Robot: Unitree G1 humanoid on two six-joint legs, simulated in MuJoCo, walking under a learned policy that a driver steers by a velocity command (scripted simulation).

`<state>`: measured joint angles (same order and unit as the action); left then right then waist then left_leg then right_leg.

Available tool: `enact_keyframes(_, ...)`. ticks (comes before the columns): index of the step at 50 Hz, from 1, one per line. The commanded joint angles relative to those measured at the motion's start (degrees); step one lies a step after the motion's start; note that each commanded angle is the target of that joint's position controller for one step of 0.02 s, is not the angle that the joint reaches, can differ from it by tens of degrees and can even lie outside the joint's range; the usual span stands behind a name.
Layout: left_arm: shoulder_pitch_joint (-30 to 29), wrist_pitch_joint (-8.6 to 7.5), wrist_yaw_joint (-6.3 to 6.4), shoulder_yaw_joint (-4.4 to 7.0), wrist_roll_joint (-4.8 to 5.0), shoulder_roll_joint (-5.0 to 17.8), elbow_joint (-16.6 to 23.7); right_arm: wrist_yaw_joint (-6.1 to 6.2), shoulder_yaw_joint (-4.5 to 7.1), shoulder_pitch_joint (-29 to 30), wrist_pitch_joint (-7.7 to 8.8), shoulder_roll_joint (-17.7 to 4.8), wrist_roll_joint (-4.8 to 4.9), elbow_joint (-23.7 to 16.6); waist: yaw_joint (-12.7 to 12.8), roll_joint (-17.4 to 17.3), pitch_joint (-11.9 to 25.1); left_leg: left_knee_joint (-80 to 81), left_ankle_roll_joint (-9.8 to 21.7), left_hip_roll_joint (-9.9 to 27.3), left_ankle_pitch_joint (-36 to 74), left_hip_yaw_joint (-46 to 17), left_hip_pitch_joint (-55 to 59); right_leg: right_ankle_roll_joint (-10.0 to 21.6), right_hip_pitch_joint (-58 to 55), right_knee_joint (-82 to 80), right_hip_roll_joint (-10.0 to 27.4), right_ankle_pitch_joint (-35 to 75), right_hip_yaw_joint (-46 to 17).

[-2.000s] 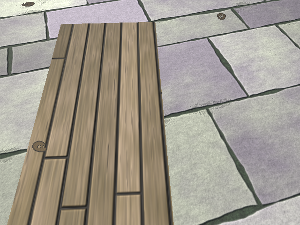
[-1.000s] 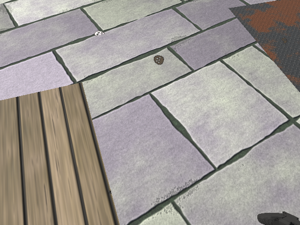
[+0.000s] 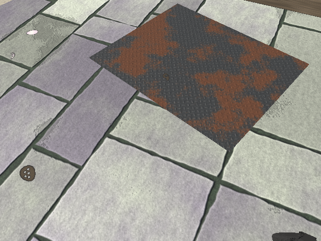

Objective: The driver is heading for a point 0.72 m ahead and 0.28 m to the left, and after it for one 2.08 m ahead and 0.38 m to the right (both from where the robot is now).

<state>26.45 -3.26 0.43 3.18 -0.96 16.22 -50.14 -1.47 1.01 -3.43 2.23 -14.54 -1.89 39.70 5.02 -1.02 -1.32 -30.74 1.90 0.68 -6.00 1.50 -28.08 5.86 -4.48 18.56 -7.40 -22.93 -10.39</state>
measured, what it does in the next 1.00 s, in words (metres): walks ahead, turning left: left foot, then right foot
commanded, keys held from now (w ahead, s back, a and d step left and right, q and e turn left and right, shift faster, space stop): w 0.18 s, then w+q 0.82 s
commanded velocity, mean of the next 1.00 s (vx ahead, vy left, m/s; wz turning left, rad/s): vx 0.50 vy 0.00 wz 0.30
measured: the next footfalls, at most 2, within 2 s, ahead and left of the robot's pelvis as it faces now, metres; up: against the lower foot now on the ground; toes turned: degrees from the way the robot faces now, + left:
left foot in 0.02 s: +0.17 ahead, +0.11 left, +0.00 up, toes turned +1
right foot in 0.50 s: +0.43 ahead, -0.09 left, +0.00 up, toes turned +6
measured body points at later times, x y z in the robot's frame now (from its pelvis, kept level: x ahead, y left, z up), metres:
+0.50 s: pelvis +0.27 +0.00 +0.00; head +0.30 +0.00 +0.45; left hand +0.48 +0.23 -0.08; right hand +0.22 -0.26 -0.13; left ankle +0.13 +0.10 -0.73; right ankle +0.39 -0.09 -0.73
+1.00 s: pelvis +0.50 +0.05 +0.00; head +0.53 +0.07 +0.45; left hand +0.38 +0.29 -0.14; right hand +0.79 -0.08 -0.09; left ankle +0.59 +0.18 -0.71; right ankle +0.39 -0.09 -0.73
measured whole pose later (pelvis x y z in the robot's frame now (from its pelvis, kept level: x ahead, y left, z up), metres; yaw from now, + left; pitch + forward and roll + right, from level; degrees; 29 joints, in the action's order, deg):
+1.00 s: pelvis +0.50 +0.05 +0.00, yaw +23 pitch +1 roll -2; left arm 23.1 -4.4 0.9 2.7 -1.4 13.8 -52.9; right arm -4.3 2.5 -2.1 -0.5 -14.1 -2.4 41.3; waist 3.7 -1.1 -2.9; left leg -36.9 6.0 2.0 -9.2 5.9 -31.4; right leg -1.5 -5.5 17.0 1.6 -22.8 17.0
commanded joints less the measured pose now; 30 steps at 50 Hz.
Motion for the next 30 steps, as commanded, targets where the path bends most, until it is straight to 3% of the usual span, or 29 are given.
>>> enact_keyframes(1, -1.94, -1.18, -0.04, 1.24, 0.1, 7.47, 3.11, 1.94, 3.85, -19.32, 1.88, -11.15, -0.77, 1.61, -12.1, 0.03, 10.42, 4.93, 5.17, 5.93, -6.75, -7.51, 30.15, 1.37, 13.01, 27.37, 10.14, 43.25, -1.2)
enact_keyframes(2, 4.08, -1.27, -0.22, 0.41, 1.93, 2.89, 4.18, 2.2, 5.42, -24.23, 1.71, -17.52, -1.76, 2.04, -10.62, -12.35, 17.26, 9.18, 12.17, 21.06, -13.21, -33.97, 44.02, -1.53, 29.86, 47.73, 0.12, 11.77, 4.74)
enact_keyframes(3, 4.13, -1.15, -0.08, 0.78, 0.01, 5.93, 3.24, 1.45, 5.01, -21.46, 0.98, -14.54, 0.1, 2.85, -8.5, -10.49, 14.76, 15.14, 13.6, 22.87, -14.72, -45.21, 40.04, -1.02, 36.82, 53.26, -0.01, -5.06, 2.33)
enact_keyframes(4, 0.25, -0.81, -0.23, 0.95, -0.58, 6.34, 3.25, 1.15, 4.1, -15.98, 0.78, -10.32, 0.81, 2.04, -6.56, -4.37, 5.84, 15.52, 13.14, 21.15, -17.77, -36.78, 31.91, -0.87, 38.77, 54.71, 3.48, -0.95, 1.91)
enact_keyframes(5, -3.69, -0.78, -0.72, 0.55, -0.79, 5.71, 3.78, 0.83, 3.31, -12.98, 1.02, -7.09, 0.78, 1.89, -6.37, -0.26, 1.84, 16.92, 11.93, 18.12, -14.47, -29.21, 25.84, -0.93, 38.17, 52.0, 5.63, 2.38, 2.64)
enact_keyframes(7, -5.32, 0.08, -1.44, 0.28, -1.31, 4.54, 4.18, 0.98, 2.52, -12.0, 1.66, -5.16, 0.7, 3.32, -4.47, -3.17, -0.64, 19.33, 9.27, 13.18, -5.08, -19.39, 20.12, -1.6, 35.54, 46.68, 8.39, 4.53, 4.48)
enact_keyframes(9, -4.64, 0.83, -1.95, -0.1, -1.61, 3.47, 3.52, 0.72, 2.59, -14.18, 2.67, -5.64, 1.07, 5.01, -3.9, -4.1, 0.36, 20.11, 9.58, 11.86, 4.34, -15.3, 19.5, -2.46, 34.33, 45.31, 8.68, 5.95, 6.27)
enact_keyframes(12, -11.28, 0.9, -2.32, -0.71, -1.95, 2.47, 5.71, 0.43, 2.83, -17.35, 3.06, -6.45, 1.88, 7.34, -4.4, -3.58, -1.2, 22.2, 11.02, 10.34, 9.25, -12.77, 20.58, -4.47, 39.29, 39.11, 11.19, 10.57, 9.43)
enact_keyframes(16, -21.37, 0.56, -2.63, -2.04, -1.33, 0.42, 8.77, 0.67, 3.07, -20.69, 2.55, -6.82, 1.99, 9.44, -6.58, -3.54, -2.46, 21.72, 9.95, 7.22, 12.7, -9.79, 19.94, -6.98, 37.85, 24.0, 10.59, 18.38, 11.72)
enact_keyframes(20, -26.8, 0.06, -2.14, -2.26, -0.69, 1.15, 10.31, 0.99, 3.48, -23.67, 2.1, -8.07, 1.57, 10.7, -8.18, -3.59, -1.42, 17.79, 9.11, 8.31, 17.47, -11.71, 22.19, -7.09, 33.48, 16.53, 8.62, 20.54, 12.09)
enact_keyframes(22, -26.67, -0.42, -1.69, -1.91, -0.49, 2.38, 10.7, 1.3, 3.81, -22.97, 1.8, -8.91, 1.25, 10.54, -7.32, -4.0, -1.02, 15.02, 8.44, 9.53, 18.44, -14.09, 23.41, -6.14, 30.61, 14.08, 8.22, 17.41, 11.04)
enact_keyframes(24, -19.9, -1.26, -1.03, -1.13, -0.55, 3.97, 8.84, 1.49, 4.17, -20.93, 1.6, -9.72, 1.22, 10.02, -3.76, -3.44, 1.27, 8.18, 7.0, 8.76, 20.82, -14.95, 22.38, -4.63, 20.68, 8.94, 6.72, 14.45, 11.04)
enact_keyframes(25, -12.76, -2.1, -0.33, -0.22, -1.29, 6.14, 6.71, 1.29, 3.94, -20.84, 1.72, -8.64, 1.56, 9.84, -0.87, -0.16, 5.54, -1.73, 5.75, 5.39, 19.53, -12.56, 19.11, -2.94, 9.89, 6.02, 8.63, 14.49, 9.05)
enact_keyframes(26, -3.24, -2.59, 0.6, 0.94, -2.72, 10.84, 6.24, 1.11, 3.14, -19.83, 2.07, -5.49, 2.01, 7.35, 2.87, 6.71, 14.08, -17.78, 4.36, 1.39, 5.52, -8.86, 11.06, 0.25, -3.05, 4.02, 22.36, 4.86, -4.56)
enact_keyframes(27, -3.56, -1.47, 0.7, 2.19, -2.63, 15.28, 6.35, 1.35, 2.43, -25.66, 1.66, -1.39, 3.43, 5.56, -0.49, 18.41, 17.78, -31.26, 3.17, -6.06, -25.64, -3.0, -5.35, 5.53, -11.15, -2.61, 34.1, -1.87, -26.33)
enact_keyframes(28, -6.59, -0.74, 0.51, 1.36, -1.55, 10.01, 6.89, 1.8, 3.53, -24.6, 0.53, -6.74, 1.69, 7.5, -1.44, 9.69, 12.13, -37.09, 3.74, -2.04, -23.9, -5.24, -9.29, 6.03, -5.28, -3.53, 32.42, -6.49, -26.88)
enact_keyframes(29, -10.39, -0.82, 0.32, 0.19, -1.13, 5.4, 7.5, 1.27, 3.79, -21.53, 0.27, -6.58, 1.29, 7.55, -2.6, 5.12, 5.59, -37.09, 3.66, 0.13, -18.49, -6.03, -9.52, 4.82, 1.0, -4.39, 29.31, -3.81, -18.22)
enact_keyframes(30, -12.29, -1.16, 0.14, -0.25, -1.03, 3.5, 7.31, 0.78, 3.57, -19.75, 0.13, -5.06, 1.23, 7.34, -3.52, 4.73, 2.43, -35.53, 2.99, 1.79, -15.04, -5.63, -8.19, 3.76, 5.75, -6.18, 26.63, 4.05, -10.82)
